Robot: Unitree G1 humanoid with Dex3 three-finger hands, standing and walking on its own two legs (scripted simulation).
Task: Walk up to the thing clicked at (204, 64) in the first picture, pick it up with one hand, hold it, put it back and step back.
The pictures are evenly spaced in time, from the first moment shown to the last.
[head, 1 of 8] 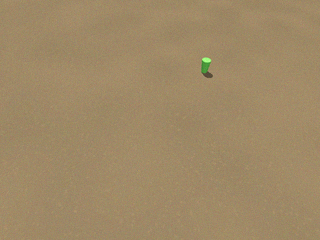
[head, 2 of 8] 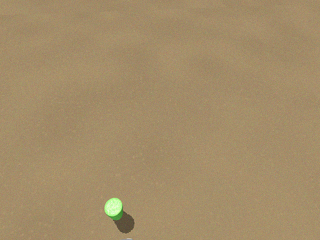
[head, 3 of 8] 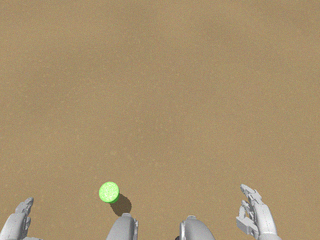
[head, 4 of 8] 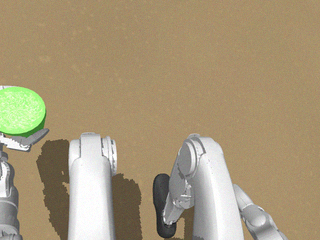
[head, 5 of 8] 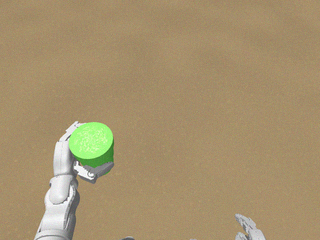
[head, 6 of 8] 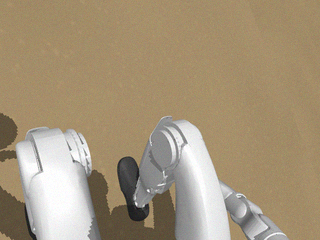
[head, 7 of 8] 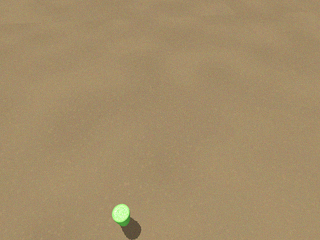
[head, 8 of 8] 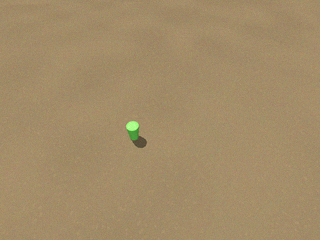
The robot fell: no
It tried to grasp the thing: yes
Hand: left
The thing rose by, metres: 0.70
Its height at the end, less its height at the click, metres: +0.00
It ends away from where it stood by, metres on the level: 0.03
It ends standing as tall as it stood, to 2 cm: yes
